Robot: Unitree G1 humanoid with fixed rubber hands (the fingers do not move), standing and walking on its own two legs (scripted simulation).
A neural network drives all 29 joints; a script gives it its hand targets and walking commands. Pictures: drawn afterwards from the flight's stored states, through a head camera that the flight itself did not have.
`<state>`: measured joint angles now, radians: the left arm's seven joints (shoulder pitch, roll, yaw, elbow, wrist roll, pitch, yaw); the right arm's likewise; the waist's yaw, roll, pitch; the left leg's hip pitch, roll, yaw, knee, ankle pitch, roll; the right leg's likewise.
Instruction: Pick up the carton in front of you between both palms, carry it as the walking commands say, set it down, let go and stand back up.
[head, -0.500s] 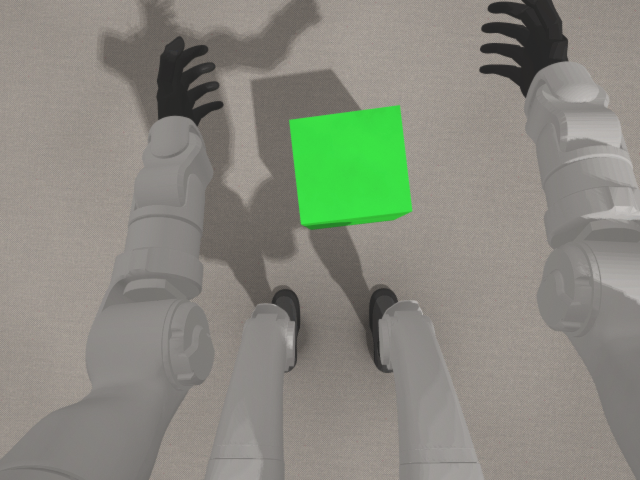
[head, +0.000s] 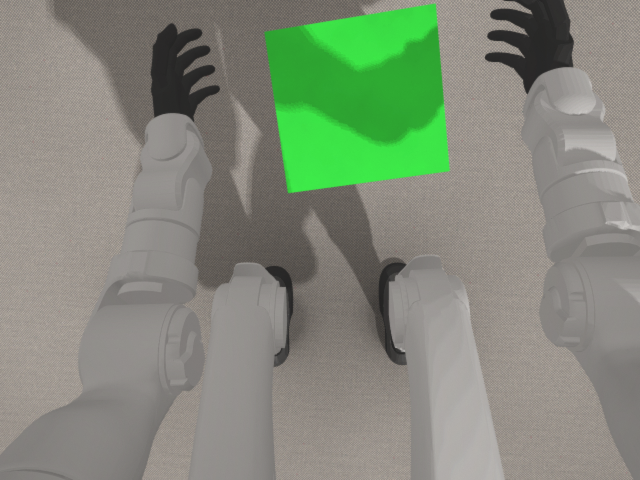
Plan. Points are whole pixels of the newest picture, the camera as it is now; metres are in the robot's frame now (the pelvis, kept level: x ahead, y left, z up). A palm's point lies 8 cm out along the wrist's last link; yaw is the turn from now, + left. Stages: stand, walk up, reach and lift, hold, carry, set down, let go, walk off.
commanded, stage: reach and lift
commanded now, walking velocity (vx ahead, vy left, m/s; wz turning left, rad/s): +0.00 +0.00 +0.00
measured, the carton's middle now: (354, 119) +0.49 -0.06 -0.36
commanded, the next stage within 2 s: none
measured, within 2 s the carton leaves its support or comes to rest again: leaves its support in 1.18 s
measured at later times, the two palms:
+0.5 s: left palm (214, 116) +0.50 +0.15 -0.29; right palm (476, 93) +0.50 -0.23 -0.31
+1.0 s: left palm (242, 109) +0.51 +0.10 -0.29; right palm (460, 87) +0.51 -0.20 -0.29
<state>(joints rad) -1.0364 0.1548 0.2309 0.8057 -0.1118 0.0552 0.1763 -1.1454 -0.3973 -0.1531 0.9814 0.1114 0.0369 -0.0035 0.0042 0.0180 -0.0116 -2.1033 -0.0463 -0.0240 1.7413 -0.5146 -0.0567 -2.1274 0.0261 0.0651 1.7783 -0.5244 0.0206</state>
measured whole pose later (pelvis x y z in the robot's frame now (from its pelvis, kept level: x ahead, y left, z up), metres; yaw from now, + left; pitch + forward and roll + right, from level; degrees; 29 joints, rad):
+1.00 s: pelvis -0.03 +0.00 -0.11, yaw +0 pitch +39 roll +3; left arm -1.43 0.18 0.15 1.13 -0.20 0.00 0.23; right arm -1.50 -0.40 0.03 1.25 0.21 0.01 -0.07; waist -0.01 0.05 0.33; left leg -2.27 -0.08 -0.03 2.13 -0.54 -0.08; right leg -2.28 0.01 0.05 2.16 -0.55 0.02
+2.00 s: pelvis -0.01 +0.01 +0.04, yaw -4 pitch +40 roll +1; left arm -0.88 -0.09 0.48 0.61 0.15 0.31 0.12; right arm -0.93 -0.05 -0.35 0.71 -0.16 0.35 -0.03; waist 0.00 0.04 -0.19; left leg -1.84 -0.13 -0.10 1.65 -0.51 -0.07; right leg -1.86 0.10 0.11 1.65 -0.49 0.06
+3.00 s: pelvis +0.09 +0.01 +0.29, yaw -5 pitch +3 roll +0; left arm -0.24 -0.15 0.25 0.40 0.21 0.49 0.03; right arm -0.22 0.14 -0.23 0.40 -0.21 0.52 -0.04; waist 0.00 0.01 -0.11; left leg -0.28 -0.05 -0.15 0.49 -0.26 -0.01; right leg -0.29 0.05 0.15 0.48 -0.24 0.02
